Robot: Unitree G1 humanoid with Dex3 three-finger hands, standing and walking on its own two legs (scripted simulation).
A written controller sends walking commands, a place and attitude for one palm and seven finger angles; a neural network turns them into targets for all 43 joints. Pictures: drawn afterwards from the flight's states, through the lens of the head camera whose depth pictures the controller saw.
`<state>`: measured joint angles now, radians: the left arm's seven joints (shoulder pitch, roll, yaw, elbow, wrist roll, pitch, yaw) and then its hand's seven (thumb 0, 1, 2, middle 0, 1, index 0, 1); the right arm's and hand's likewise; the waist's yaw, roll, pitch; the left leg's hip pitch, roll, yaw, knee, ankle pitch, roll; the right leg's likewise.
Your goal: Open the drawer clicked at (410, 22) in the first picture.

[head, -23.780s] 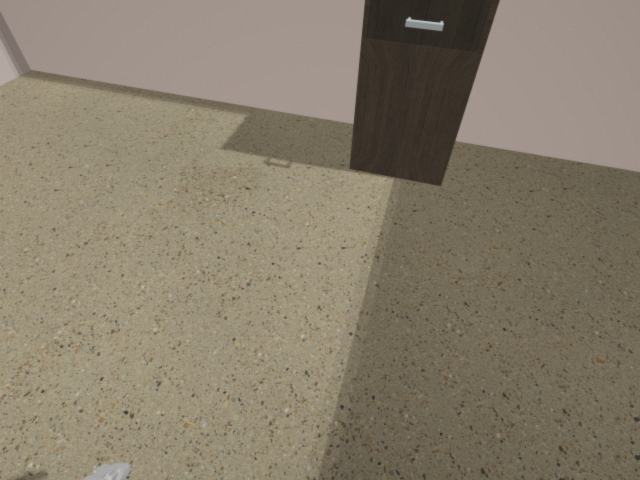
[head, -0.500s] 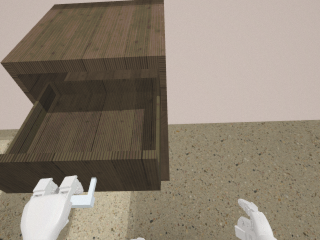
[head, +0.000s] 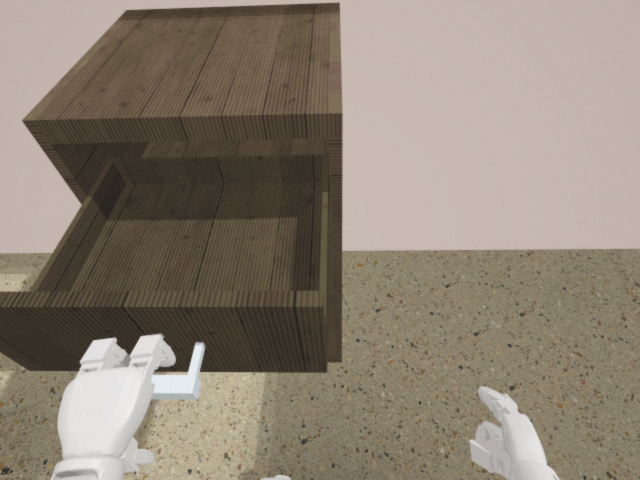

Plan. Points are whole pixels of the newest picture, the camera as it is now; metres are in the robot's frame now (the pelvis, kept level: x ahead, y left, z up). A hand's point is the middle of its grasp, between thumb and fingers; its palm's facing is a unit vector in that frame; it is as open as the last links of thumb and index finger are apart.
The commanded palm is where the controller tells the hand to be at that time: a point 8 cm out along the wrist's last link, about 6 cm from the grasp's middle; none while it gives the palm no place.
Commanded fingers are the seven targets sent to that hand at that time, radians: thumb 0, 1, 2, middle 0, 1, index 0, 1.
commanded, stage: lift the hand off the handle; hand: left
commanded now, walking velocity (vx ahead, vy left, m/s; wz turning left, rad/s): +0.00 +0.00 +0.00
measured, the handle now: (144, 368) +0.23 +0.25 +0.03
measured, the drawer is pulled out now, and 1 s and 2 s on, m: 0.29 0.29 0.29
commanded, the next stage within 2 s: draw the hand back to the body in 1.70 s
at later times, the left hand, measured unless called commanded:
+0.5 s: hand (136, 405) +0.19 +0.25 +0.01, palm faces +0.02 -0.08 -1.00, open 13.4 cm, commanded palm +0.17 +0.24 +0.07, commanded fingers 0.00 -0.50 0.30 -0.30 -1.20 -0.30 -1.20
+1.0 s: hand (115, 380) +0.20 +0.24 +0.08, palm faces +0.08 -0.10 -0.99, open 13.5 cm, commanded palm +0.17 +0.24 +0.14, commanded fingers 0.00 -0.50 0.30 -0.30 -1.20 -0.30 -1.20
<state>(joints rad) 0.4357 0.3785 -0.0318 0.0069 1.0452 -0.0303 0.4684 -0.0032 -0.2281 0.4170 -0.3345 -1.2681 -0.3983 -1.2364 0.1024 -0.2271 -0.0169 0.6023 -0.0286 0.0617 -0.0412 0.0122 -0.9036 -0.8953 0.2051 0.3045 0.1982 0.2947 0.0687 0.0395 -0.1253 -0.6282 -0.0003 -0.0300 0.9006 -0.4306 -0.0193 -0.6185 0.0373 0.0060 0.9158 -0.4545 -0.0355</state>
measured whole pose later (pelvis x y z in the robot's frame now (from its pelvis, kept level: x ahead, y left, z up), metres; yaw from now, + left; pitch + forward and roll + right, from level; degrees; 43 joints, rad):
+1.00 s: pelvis +0.02 +0.00 +0.02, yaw +0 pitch +4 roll +0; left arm 0.51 0.41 -0.06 -0.29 0.96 0.09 0.29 0.00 -0.49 0.30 -0.32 -1.20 -0.39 -1.23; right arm 0.12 -0.23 0.01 0.57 -0.02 0.08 -0.01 0.01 -0.90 -0.90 0.20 0.30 0.20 0.29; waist 0.10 0.08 -0.10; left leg -0.42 -0.01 -0.03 0.75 -0.40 -0.01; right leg -0.41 0.03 0.01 0.76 -0.42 -0.03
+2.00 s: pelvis +0.02 +0.01 +0.05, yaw +0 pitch -2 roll +0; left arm 0.49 0.53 0.04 -0.55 0.85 0.09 0.04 0.00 -0.49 0.30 -0.32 -1.20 -0.32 -1.20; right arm 0.12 -0.24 0.05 0.55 0.02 0.09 0.01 0.01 -0.90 -0.90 0.20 0.30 0.20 0.29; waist 0.12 0.10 -0.03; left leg -0.20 0.00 -0.03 0.52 -0.28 0.00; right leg -0.17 0.03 0.01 0.49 -0.29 -0.02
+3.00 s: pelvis +0.04 +0.01 +0.05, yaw +1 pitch -1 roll +0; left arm 0.58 0.33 0.27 -0.51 -0.07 -0.09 0.10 0.00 0.25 0.62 -0.25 -0.71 -0.26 -0.71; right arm 0.19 -0.21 0.01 0.62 0.02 -0.11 -0.08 0.02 -0.90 -0.90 0.21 0.30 0.20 0.29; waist 0.05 0.06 -0.01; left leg -0.16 0.00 -0.05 0.48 -0.30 -0.01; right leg -0.12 0.03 -0.01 0.46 -0.31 -0.02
